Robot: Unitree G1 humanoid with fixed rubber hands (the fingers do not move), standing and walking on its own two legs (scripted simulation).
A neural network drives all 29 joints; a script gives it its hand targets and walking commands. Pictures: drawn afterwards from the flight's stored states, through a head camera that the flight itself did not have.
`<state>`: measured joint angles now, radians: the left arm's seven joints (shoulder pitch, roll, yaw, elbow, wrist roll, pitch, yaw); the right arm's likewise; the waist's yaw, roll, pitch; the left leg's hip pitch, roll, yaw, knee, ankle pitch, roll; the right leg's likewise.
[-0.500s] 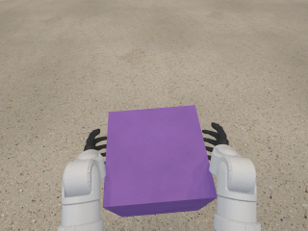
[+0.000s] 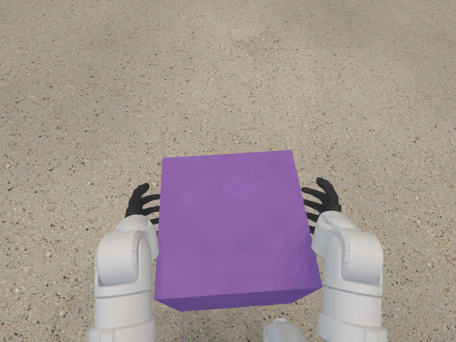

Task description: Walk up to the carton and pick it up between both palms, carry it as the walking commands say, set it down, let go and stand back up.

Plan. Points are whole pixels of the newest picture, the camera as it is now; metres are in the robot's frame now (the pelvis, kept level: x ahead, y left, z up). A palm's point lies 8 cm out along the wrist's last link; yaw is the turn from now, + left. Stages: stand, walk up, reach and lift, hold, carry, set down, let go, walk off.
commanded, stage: carry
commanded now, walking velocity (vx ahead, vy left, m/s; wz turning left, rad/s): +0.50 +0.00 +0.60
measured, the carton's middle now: (232, 236) +0.32 -0.01 -0.04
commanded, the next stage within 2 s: none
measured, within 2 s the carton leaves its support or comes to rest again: neither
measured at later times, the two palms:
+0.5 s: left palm (73, 108) +0.54 +0.32 +0.05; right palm (216, 80) +0.64 +0.03 +0.07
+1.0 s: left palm out of the picture +0.80 +0.60 +0.08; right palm out of the picture +0.96 +0.34 +0.08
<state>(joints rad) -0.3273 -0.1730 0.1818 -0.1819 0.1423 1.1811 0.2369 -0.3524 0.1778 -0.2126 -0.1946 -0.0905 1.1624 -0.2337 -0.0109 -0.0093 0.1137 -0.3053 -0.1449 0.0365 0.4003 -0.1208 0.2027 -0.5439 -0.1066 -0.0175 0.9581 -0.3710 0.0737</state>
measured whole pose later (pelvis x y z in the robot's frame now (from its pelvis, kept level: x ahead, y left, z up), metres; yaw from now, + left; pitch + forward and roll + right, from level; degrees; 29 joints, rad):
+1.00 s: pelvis +0.62 +0.31 +0.00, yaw +35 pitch +5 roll +3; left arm -0.33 -0.17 0.15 -0.30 0.12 1.17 0.24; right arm -0.31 0.16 -0.16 -0.34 -0.14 1.17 -0.19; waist -0.04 -0.06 0.06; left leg -0.19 -0.05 0.01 0.75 -0.34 0.02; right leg -0.42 -0.07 -0.15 0.48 0.01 -0.01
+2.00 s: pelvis +0.79 +0.61 -0.01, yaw +5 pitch +3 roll -1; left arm -0.34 -0.17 0.19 -0.36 0.13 1.19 0.24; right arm -0.35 0.18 -0.17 -0.32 -0.08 1.15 -0.23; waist -0.02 -0.01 0.18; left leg -0.44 0.07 0.13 0.68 -0.29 0.04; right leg -0.66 0.03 0.03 0.99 -0.47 0.06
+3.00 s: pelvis +0.40 +0.82 -0.01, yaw -51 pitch +1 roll +2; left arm -0.32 -0.17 0.15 -0.17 0.11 1.20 0.26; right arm -0.30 0.16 -0.19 -0.21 -0.12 1.20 -0.21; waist -0.04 0.00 0.05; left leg -0.65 0.05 0.08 1.18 -0.40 -0.07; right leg -0.46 -0.01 0.12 0.65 -0.21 0.05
